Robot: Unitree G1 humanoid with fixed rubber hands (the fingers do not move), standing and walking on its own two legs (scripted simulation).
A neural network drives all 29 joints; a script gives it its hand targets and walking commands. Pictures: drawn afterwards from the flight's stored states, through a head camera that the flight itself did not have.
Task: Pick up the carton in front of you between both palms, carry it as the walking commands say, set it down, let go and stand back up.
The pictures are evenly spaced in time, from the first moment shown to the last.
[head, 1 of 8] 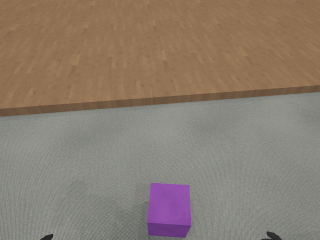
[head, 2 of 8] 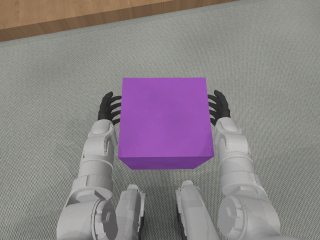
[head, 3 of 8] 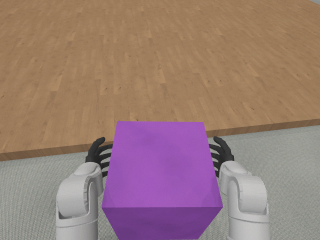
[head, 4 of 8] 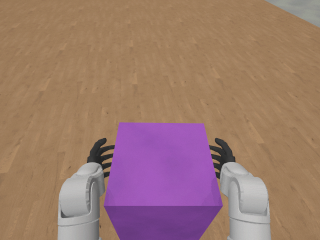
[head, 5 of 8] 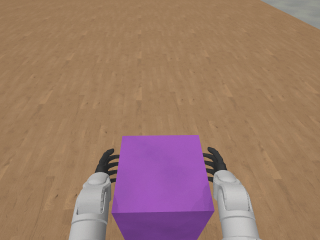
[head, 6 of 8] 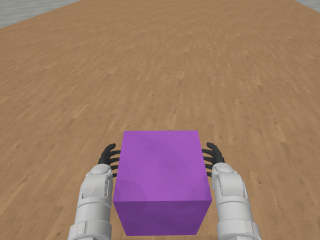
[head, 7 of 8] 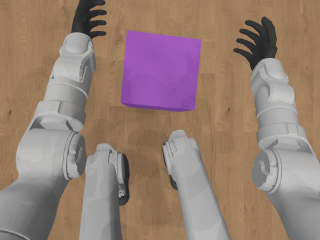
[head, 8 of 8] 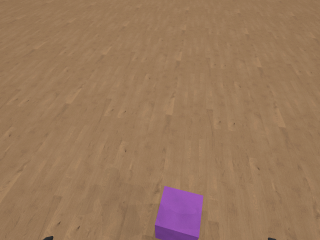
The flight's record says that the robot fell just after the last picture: no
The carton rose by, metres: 0.85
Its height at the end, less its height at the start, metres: +0.09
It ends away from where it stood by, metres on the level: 3.75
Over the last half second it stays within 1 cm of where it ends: yes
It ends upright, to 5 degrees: yes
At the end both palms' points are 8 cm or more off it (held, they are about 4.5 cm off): yes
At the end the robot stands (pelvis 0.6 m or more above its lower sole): yes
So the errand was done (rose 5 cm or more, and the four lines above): yes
